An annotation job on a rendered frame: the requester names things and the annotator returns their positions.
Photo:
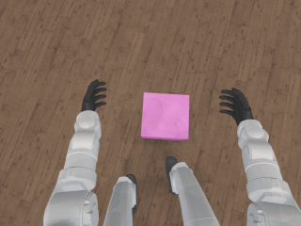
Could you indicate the carton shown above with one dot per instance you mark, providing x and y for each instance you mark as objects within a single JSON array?
[{"x": 165, "y": 116}]

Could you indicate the robot left foot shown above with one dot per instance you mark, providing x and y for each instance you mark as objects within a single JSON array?
[{"x": 133, "y": 179}]

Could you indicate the right robot upper arm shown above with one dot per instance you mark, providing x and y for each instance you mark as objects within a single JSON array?
[{"x": 261, "y": 213}]

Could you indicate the robot right hand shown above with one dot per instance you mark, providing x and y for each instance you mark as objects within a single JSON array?
[{"x": 240, "y": 105}]

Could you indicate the left robot forearm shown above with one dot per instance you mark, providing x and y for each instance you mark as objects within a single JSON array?
[{"x": 82, "y": 156}]

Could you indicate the left robot upper arm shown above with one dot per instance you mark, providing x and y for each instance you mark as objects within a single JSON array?
[{"x": 72, "y": 208}]

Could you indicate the left robot shin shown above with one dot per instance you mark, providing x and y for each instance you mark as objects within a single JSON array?
[{"x": 123, "y": 179}]

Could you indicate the robot left hand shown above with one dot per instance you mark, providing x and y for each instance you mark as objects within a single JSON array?
[{"x": 90, "y": 98}]

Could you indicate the right robot forearm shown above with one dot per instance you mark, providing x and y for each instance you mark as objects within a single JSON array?
[{"x": 264, "y": 180}]

